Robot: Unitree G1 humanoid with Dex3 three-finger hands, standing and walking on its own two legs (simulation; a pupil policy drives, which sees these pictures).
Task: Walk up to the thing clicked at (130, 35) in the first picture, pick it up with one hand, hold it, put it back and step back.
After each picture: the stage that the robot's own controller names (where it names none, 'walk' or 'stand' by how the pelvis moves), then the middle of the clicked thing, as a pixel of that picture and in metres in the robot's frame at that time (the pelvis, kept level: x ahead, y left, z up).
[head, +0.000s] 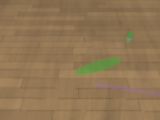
stand; (129, 37) +1.44 -0.52 -0.72
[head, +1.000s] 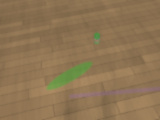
walk; (96, 38) +1.39 -0.03 -0.70
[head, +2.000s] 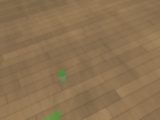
walk; (61, 75) +0.87 +0.28 -0.72
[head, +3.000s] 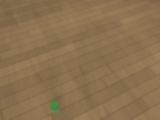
walk; (55, 107) +0.51 +0.24 -0.69
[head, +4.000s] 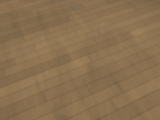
stand; out of the picture +0.33 +0.24 -0.70
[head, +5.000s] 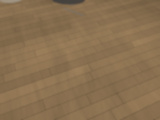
stand; out of the picture +0.30 +0.20 -0.72
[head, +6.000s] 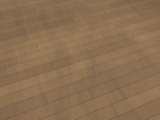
stand; out of the picture +0.31 +0.19 -0.72
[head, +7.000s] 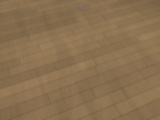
stand; out of the picture +0.31 +0.17 -0.72
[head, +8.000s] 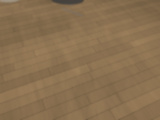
stand; out of the picture +0.30 +0.18 -0.73
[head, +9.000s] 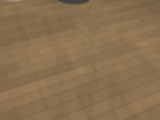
stand; out of the picture +0.31 +0.18 -0.73
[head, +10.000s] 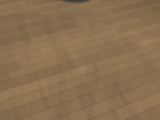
stand; out of the picture +0.30 +0.18 -0.73
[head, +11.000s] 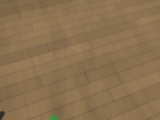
go down; out of the picture +0.33 +0.18 -0.68
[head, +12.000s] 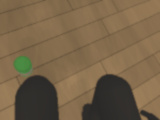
go down; (24, 66) +0.39 +0.22 -0.29
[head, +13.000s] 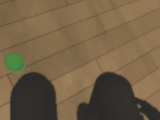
close in; (16, 64) +0.39 +0.23 -0.27
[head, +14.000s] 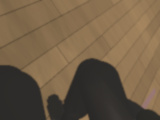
close; out of the picture +0.38 +0.26 -0.22
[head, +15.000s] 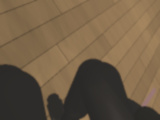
lift; out of the picture +0.37 +0.27 -0.22
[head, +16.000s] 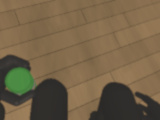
lift; (22, 83) +0.29 +0.22 -0.06
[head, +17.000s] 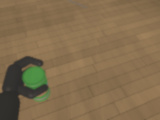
hold; (37, 84) +0.33 +0.16 +0.04
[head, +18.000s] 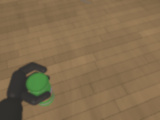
hold; (41, 90) +0.31 +0.16 +0.01
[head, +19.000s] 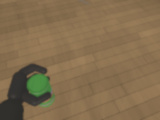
hold; (42, 91) +0.31 +0.16 +0.01
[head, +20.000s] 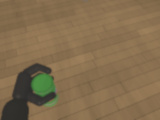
crouch; (46, 91) +0.31 +0.14 +0.00
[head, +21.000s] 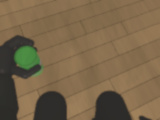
crouch; (30, 62) +0.39 +0.19 -0.08
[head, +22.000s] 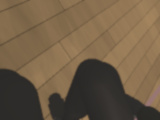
lower; out of the picture +0.38 +0.28 -0.22
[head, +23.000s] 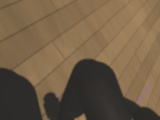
lower; out of the picture +0.38 +0.28 -0.22
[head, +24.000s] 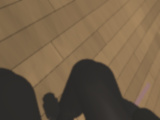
lower; out of the picture +0.38 +0.28 -0.23
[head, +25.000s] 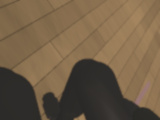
lower; out of the picture +0.38 +0.28 -0.22
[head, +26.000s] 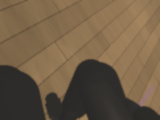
loosen; out of the picture +0.37 +0.27 -0.22
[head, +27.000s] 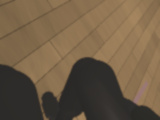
withdraw; out of the picture +0.36 +0.26 -0.23
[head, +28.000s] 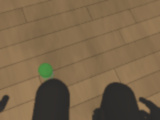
walk; (46, 72) +0.39 +0.20 -0.36
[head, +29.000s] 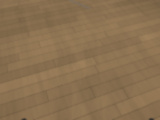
stand; out of the picture +0.31 +0.15 -0.66
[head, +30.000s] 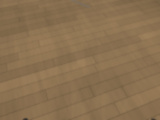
stand; out of the picture +0.31 +0.17 -0.67
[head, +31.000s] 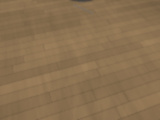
stand; out of the picture +0.32 +0.16 -0.71
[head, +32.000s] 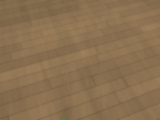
walk; out of the picture +0.35 +0.14 -0.71
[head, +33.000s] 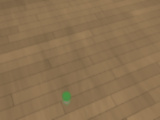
walk; (66, 98) +0.51 +0.09 -0.71
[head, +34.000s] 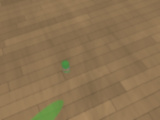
walk; (65, 66) +0.82 +0.23 -0.69
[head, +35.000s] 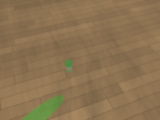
stand; (68, 65) +0.97 +0.17 -0.71
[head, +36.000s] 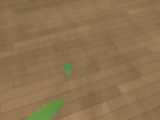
stand; (67, 69) +0.96 +0.18 -0.73
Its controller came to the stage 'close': yes
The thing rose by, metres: 0.71
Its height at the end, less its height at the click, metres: +0.00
